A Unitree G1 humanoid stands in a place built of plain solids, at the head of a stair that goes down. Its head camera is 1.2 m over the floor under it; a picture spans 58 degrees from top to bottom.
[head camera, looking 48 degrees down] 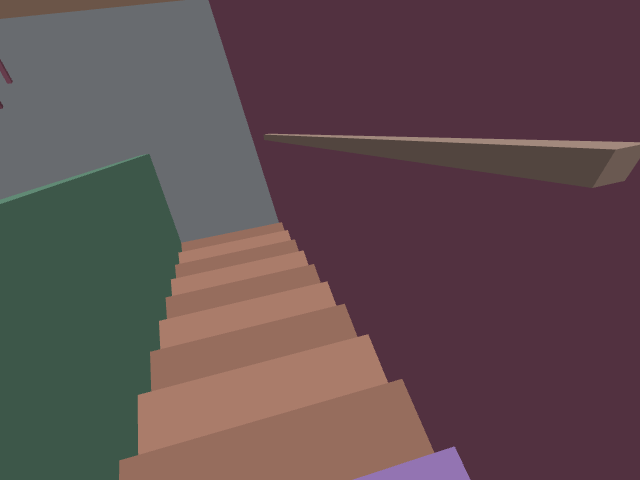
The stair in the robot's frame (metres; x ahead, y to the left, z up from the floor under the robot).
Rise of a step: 0.18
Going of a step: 0.28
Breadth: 0.90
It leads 16 degrees to the left of straight ahead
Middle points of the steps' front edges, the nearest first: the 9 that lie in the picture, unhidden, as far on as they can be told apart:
0.50 0.16 -0.18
0.77 0.24 -0.36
1.03 0.32 -0.54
1.30 0.39 -0.72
1.57 0.47 -0.90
1.84 0.55 -1.09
2.11 0.63 -1.27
2.37 0.70 -1.45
2.64 0.78 -1.63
